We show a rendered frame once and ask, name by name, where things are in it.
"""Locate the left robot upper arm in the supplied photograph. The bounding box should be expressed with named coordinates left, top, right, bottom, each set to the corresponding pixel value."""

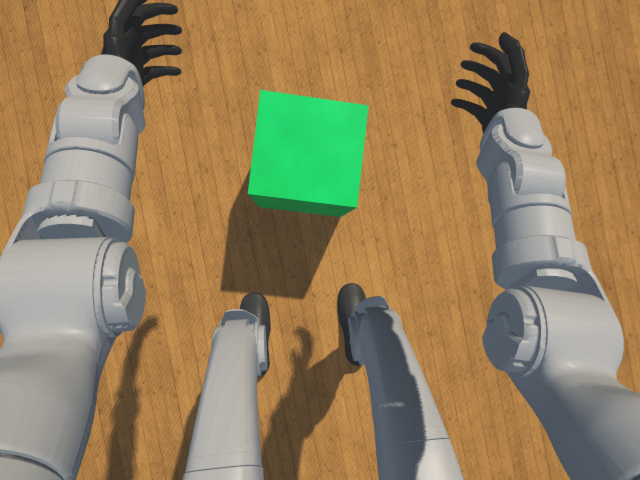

left=0, top=237, right=146, bottom=480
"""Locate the left robot foot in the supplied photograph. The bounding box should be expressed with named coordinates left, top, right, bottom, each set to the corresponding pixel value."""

left=240, top=293, right=271, bottom=377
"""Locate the left robot hand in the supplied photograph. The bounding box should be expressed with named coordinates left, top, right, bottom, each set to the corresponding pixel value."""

left=101, top=0, right=182, bottom=86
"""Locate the right robot upper arm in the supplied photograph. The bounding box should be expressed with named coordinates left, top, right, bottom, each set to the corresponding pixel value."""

left=482, top=285, right=640, bottom=480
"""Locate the robot right shin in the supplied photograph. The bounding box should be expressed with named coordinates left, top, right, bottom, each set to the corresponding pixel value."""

left=351, top=296, right=402, bottom=325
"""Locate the right robot hand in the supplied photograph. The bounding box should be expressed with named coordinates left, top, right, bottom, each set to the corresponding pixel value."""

left=451, top=32, right=530, bottom=134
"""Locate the right robot forearm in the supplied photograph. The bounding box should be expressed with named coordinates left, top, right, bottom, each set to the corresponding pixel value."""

left=476, top=108, right=624, bottom=366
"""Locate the left robot forearm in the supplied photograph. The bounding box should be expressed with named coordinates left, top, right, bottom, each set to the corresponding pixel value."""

left=0, top=55, right=146, bottom=334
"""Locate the carton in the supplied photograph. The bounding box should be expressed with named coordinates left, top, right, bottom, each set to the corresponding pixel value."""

left=248, top=90, right=369, bottom=217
